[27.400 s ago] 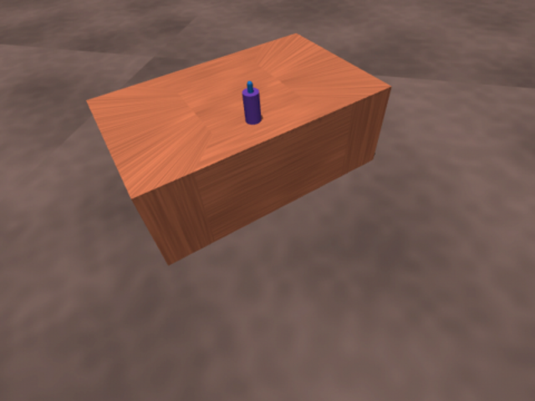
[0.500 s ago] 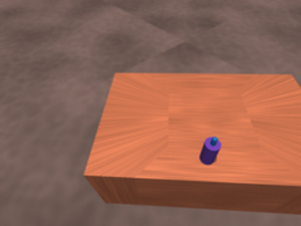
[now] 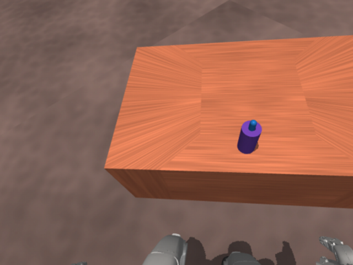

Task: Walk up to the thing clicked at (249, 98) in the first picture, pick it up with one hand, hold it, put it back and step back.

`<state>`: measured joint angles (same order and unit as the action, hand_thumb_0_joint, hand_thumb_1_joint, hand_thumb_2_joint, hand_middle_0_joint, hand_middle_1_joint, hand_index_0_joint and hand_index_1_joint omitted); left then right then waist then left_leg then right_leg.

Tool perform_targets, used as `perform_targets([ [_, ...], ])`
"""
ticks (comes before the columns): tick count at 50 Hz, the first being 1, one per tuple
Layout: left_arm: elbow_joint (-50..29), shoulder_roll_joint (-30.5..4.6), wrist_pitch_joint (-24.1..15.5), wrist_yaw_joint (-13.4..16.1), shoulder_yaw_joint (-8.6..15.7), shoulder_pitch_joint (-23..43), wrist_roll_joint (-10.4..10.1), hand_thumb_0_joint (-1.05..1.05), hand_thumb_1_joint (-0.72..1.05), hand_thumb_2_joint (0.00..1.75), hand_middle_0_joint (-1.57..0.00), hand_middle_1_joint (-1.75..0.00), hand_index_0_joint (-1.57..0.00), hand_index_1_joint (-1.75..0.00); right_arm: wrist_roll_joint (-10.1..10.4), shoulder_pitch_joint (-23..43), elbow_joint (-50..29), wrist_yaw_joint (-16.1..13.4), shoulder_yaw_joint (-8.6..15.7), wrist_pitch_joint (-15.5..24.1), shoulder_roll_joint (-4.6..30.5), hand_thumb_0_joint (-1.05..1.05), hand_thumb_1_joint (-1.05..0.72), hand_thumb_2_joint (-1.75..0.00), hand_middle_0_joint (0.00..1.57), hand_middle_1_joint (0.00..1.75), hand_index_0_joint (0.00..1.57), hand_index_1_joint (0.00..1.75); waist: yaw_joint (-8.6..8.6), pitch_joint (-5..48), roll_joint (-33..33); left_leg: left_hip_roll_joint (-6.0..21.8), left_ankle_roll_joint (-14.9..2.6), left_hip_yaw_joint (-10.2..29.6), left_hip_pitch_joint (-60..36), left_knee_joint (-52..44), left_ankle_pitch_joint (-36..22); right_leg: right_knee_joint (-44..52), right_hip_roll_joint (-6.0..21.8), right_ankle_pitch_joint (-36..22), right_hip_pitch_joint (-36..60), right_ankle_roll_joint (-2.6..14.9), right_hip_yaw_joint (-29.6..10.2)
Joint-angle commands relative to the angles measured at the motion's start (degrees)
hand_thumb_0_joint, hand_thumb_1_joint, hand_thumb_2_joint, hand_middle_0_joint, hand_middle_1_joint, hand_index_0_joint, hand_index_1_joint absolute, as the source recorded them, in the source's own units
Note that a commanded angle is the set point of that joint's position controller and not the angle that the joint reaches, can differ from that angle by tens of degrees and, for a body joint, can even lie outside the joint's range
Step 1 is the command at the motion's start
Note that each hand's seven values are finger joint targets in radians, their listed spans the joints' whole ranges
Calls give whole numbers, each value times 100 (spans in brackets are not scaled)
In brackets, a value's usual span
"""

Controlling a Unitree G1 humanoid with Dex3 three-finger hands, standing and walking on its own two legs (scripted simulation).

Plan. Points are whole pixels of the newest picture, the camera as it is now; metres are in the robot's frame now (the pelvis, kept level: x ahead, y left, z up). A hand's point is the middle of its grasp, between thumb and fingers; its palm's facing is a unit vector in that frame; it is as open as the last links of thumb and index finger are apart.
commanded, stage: step back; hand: right
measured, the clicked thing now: (249, 134) +0.53 -0.19 -0.23
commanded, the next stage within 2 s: none
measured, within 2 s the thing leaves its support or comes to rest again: neither
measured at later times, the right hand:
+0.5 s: hand out of the picture +0.02 -0.22 -0.13, palm faces -0.07 +0.89 -0.44, open 7.4 cm
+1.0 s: hand out of the picture -0.19 -0.24 -0.17, palm faces -0.06 +0.92 -0.39, open 7.4 cm
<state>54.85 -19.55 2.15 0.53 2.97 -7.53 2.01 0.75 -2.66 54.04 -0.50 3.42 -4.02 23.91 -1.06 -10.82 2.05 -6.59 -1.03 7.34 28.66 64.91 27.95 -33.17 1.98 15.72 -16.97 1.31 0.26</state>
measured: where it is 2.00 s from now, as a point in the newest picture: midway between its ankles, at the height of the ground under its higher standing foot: outside the picture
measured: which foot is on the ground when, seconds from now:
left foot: up 0.00-0.20, down 0.22-0.70, up 0.72-1.00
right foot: down 0.00-0.26, up 0.28-0.64, down 0.66-1.00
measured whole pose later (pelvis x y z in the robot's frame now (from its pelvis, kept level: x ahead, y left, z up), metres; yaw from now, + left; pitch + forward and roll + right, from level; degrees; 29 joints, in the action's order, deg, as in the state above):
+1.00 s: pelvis -0.25 +0.04 -0.01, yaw +2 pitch -1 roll +0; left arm 43.9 -20.8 1.9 1.5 4.3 -6.2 2.2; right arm -0.4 -12.5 51.7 -1.3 3.0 -3.1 23.6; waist 0.7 -9.8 1.9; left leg -2.4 1.0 4.7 17.3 45.4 26.9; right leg -35.6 2.3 13.6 -21.5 -0.7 0.1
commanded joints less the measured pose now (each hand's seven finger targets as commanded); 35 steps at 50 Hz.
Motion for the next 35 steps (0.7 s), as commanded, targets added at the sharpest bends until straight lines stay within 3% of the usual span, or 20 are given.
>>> perform_targets([
  [1,-844,-1425,-201,155,392,330,41,0,90,90,-20,-30,-20,-30,-15,-538,-294,-73,146,84,929,0,-90,-90,20,30,20,30,2,1517,-913,33,188,126,199,152,-217,640,1109,-2906,1285,992,-932],
  [6,-884,-1478,-133,232,493,-221,-39,0,90,90,-20,-30,-20,-30,-136,-310,-532,-98,84,192,863,0,-90,-90,20,30,20,30,-289,1616,-1416,503,171,-159,108,-1693,109,248,1554,-3565,2153,1152,-1169],
  [8,-1007,-1592,-90,209,503,41,-81,0,90,90,-20,-30,-20,-30,-185,-669,-417,-75,144,208,918,0,-90,-90,20,30,20,30,-103,1661,-1563,601,64,-431,-622,-2495,-97,67,1512,-3525,1653,1023,-1049],
  [10,-1112,-1681,-41,161,490,252,-129,0,90,90,-20,-30,-20,-30,-236,-1066,-255,-35,218,237,899,0,-90,-90,20,30,20,30,160,1710,-1295,455,-12,-805,-1381,-3592,-1298,-277,1254,-2991,1097,763,-769],
  [11,-1164,-1552,-10,137,448,207,-148,0,90,90,-20,-30,-20,-30,-283,-1043,-286,-31,273,255,997,0,-90,-90,20,30,20,30,188,1664,-913,672,-94,-547,-1752,-3919,-2273,-493,993,-2266,576,491,-641],
  [12,-1233,-1286,8,128,391,143,-184,0,90,90,-20,-30,-20,-30,-372,-997,-390,-25,392,263,1404,0,-90,-90,20,30,20,30,187,1721,355,1753,-513,990,-2086,-4045,-3310,-1352,208,-710,-335,138,-313],
  [13,-1248,-1143,25,174,396,310,-219,0,90,90,-20,-30,-20,-30,-346,-715,-485,15,398,263,1701,0,-90,-90,20,30,20,30,183,1474,1202,2442,-1101,1850,-2103,-4436,-3773,-2241,-834,2044,-1141,-7,-167],
  [14,-1212,-1320,45,248,481,522,-127,0,90,90,-20,-30,-20,-30,-321,-756,-549,29,446,263,1956,0,-90,-90,20,30,20,30,463,1386,1382,2867,-1612,2395,-1284,-4608,-3593,-3191,-856,2673,-787,-62,-924],
  [15,-1102,-1370,45,240,465,435,-100,0,90,90,-20,-30,-20,-30,-303,-544,-533,-9,414,281,1678,0,-90,-90,20,30,20,30,304,1118,1021,2748,-1576,2041,-1127,-4630,-3183,-3658,-729,2232,-889,-16,-1042],
  [16,-1065,-1336,47,205,475,423,-143,0,90,90,-20,-30,-20,-30,-320,-386,-658,-28,330,274,1396,0,-90,-90,20,30,20,30,252,1022,765,2344,-1289,1312,-1127,-4470,-3390,-3873,-774,1887,-963,27,-1146],
  [17,-943,-1280,48,196,460,41,-195,0,90,90,-20,-30,-20,-30,-380,59,-752,-48,272,267,1182,0,-90,-90,20,30,20,30,-42,960,640,1966,-1070,703,-1417,-4360,-3541,-4088,-858,1484,-1279,42,-1230],
  [18,-895,-1271,55,180,457,-239,-203,0,90,90,-20,-30,-20,-30,-342,123,-821,-75,258,275,1063,0,-90,-90,20,30,20,30,-148,930,597,1830,-953,480,-1515,-4289,-3502,-4180,-911,1211,-1408,2,-1150],
  [19,-857,-1286,48,178,467,-477,-169,0,90,90,-20,-30,-20,-30,-308,92,-839,-77,274,283,1068,0,-90,-90,20,30,20,30,-209,1023,637,1896,-1021,509,-1715,-4241,-3431,-4228,-915,1128,-1408,-57,-1097],
  [22,-923,-1192,-41,156,442,-377,-113,0,90,90,-20,-30,-20,-30,-242,-365,-835,-89,279,302,916,0,-90,-90,20,30,20,30,92,1246,553,2005,-1283,499,-2593,-3924,-3841,-3532,-709,1195,-1463,-343,-972],
  [26,-1055,-1167,-112,119,401,-275,-113,0,90,90,-20,-30,-20,-30,-235,-631,-897,-82,326,281,1038,0,-90,-90,20,30,20,30,368,1464,743,2086,-1446,381,-2976,-3791,-3940,-2345,-545,1369,-1160,-439,-656],
  [29,-938,-1177,-150,109,396,-605,-109,0,90,90,-20,-30,-20,-30,-246,-392,-1040,-55,351,220,1150,0,-90,-90,20,30,20,30,268,1683,898,2129,-1306,352,-2712,-3617,-3513,-1041,-266,1184,-453,-344,-335],
  [31,-736,-1162,-176,96,415,-945,-85,0,90,90,-20,-30,-20,-30,-211,-252,-1088,-43,361,155,1176,0,-90,-90,20,30,20,30,134,1783,806,2084,-1154,331,-2320,-3389,-3084,51,-268,543,133,-231,-194],
  [33,-562,-1255,-212,77,463,-1295,-19,0,90,90,-20,-30,-20,-30,-125,-100,-1121,-18,346,99,1181,0,-90,-90,20,30,20,30,-98,1725,568,1849,-755,88,-1442,-3216,-2191,810,-283,-375,910,-6,-96],
  [34,-647,-1543,-221,69,543,-1199,60,0,90,90,-20,-30,-20,-30,-95,-128,-1147,-1,294,95,993,0,-90,-90,20,30,20,30,-59,1458,-188,1484,-413,-72,-581,-2806,-1342,1011,260,23,966,267,-1167],
  [35,-807,-1983,-206,40,651,-928,45,0,90,90,-20,-30,-20,-30,-59,59,-1229,0,239,109,745,0,-90,-90,20,30,20,30,-143,959,-1476,413,-10,-506,233,-1812,8,1588,1279,450,388,896,-2701],
])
